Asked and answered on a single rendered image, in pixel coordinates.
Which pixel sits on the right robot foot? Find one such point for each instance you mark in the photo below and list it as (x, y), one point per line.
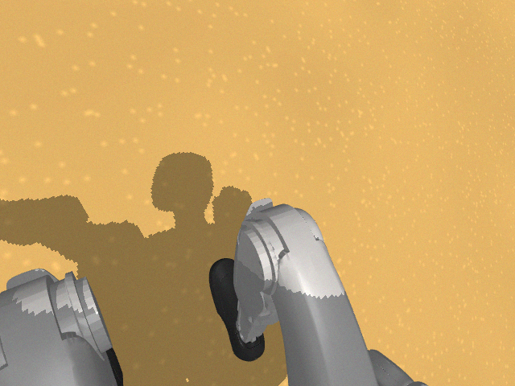
(225, 300)

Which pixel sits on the left robot foot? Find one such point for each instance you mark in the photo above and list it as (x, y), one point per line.
(115, 366)

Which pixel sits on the right robot hand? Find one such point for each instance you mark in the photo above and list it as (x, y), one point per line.
(387, 372)

